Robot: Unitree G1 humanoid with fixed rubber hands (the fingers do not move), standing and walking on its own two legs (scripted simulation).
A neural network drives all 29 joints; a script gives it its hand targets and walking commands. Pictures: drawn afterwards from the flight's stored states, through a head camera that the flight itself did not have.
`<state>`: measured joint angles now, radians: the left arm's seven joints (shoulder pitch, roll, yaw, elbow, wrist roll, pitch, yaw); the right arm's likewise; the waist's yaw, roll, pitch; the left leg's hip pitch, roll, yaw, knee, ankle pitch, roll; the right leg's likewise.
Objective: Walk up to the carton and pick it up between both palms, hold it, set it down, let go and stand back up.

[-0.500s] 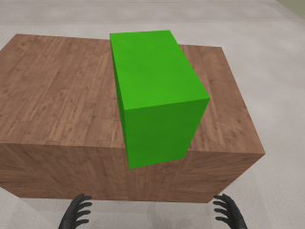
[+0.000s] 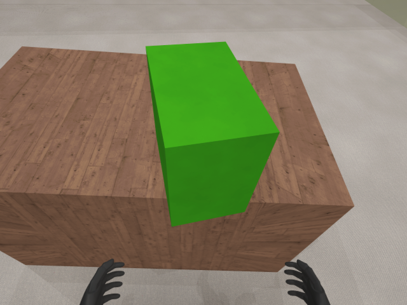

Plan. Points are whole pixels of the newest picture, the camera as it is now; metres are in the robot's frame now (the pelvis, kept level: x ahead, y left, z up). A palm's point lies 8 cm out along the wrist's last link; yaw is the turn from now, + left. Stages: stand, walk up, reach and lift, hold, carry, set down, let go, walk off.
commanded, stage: let go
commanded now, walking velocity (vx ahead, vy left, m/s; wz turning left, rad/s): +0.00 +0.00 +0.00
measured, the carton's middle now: (198, 134) +0.48 +0.07 +0.05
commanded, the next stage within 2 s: stand in 0.08 s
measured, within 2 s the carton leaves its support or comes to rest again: neither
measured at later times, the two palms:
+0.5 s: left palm out of the picture +0.05 +0.26 -0.12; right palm out of the picture +0.18 -0.22 -0.08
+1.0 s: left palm out of the picture +0.00 +0.27 -0.14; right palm out of the picture +0.12 -0.22 -0.09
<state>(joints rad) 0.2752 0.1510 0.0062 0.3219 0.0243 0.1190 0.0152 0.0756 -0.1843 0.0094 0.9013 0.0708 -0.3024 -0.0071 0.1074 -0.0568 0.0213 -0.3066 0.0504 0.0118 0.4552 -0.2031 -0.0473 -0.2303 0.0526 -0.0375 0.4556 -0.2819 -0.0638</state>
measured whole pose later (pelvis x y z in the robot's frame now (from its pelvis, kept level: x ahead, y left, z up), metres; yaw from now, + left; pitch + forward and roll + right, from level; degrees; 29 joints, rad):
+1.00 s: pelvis -0.03 +0.02 +0.00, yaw -1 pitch +1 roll -1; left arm 0.27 0.25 0.04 1.03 0.02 -0.05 0.02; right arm 0.12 -0.22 0.01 0.99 -0.02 -0.03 0.00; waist 0.11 -0.06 -0.11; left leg -0.30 0.05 0.02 0.46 -0.17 -0.03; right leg -0.21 0.05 -0.03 0.42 -0.23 -0.05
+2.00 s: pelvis -0.03 +0.02 +0.00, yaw -1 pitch +1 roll -1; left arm 0.27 0.25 0.04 1.10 0.02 -0.05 0.02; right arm 0.12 -0.23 0.00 1.02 -0.02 -0.03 0.00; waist 0.11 -0.01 -0.10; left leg -0.30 0.05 0.03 0.46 -0.17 -0.02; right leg -0.21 0.05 -0.02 0.42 -0.22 -0.04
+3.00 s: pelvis -0.03 +0.02 +0.00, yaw -1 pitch +1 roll -1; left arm 0.27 0.25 0.04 1.11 0.02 -0.05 0.02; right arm 0.12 -0.24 0.00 1.03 -0.02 -0.03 0.00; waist 0.11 0.01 -0.06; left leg -0.30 0.05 0.03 0.46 -0.17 -0.02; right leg -0.21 0.05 -0.02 0.41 -0.22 -0.04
